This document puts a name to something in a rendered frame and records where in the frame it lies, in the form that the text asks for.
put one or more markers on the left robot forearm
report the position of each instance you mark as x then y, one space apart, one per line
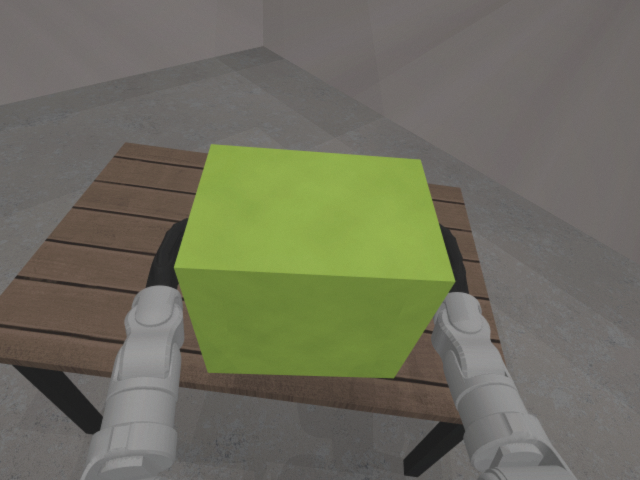
136 439

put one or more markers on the table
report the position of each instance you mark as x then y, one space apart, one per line
65 309

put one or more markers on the left robot hand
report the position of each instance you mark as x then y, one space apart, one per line
162 269

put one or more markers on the right robot hand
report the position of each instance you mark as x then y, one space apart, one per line
456 261

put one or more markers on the right robot forearm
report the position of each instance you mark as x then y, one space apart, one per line
499 432

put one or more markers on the carton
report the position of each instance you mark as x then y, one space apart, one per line
311 263

